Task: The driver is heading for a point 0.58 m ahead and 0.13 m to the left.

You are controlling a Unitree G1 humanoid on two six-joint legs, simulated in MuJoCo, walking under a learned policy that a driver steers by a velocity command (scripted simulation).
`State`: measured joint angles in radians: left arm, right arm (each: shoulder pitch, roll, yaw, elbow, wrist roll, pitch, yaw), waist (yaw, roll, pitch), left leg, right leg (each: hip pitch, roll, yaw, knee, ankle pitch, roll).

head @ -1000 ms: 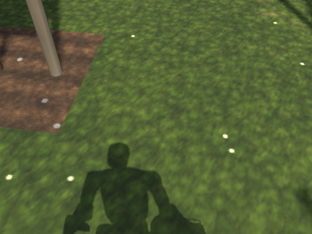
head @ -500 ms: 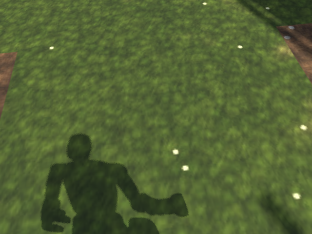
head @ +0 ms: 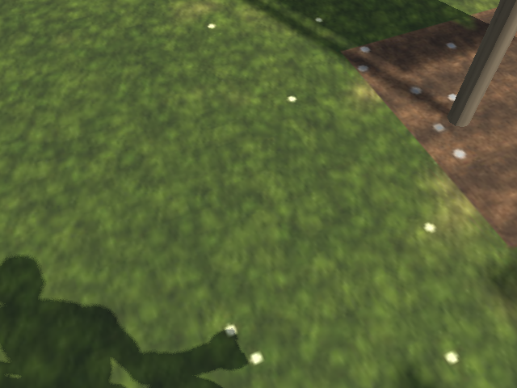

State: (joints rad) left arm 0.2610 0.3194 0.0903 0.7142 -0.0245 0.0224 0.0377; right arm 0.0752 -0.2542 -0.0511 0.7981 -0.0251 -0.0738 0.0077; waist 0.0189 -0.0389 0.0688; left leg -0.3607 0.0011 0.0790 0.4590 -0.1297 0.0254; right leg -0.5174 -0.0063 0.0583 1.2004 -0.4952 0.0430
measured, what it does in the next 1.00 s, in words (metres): steps on the spot: right foot, then left foot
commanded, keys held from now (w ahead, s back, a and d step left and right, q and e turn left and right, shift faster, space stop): e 0.24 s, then q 0.76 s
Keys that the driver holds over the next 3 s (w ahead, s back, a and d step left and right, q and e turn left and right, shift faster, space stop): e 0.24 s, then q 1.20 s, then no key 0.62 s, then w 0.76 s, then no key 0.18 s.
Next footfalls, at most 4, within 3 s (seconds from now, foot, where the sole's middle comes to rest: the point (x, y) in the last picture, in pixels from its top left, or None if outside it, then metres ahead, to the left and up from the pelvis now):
0.30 right None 0.13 -0.15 -0.77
0.74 left None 0.10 0.08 -0.77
1.28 right None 0.18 -0.13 -0.77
1.68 left None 0.06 0.11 -0.77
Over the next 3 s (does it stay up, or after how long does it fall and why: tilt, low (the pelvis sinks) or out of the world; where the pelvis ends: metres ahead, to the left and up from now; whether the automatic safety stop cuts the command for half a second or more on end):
stays up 0.41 0.12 0.01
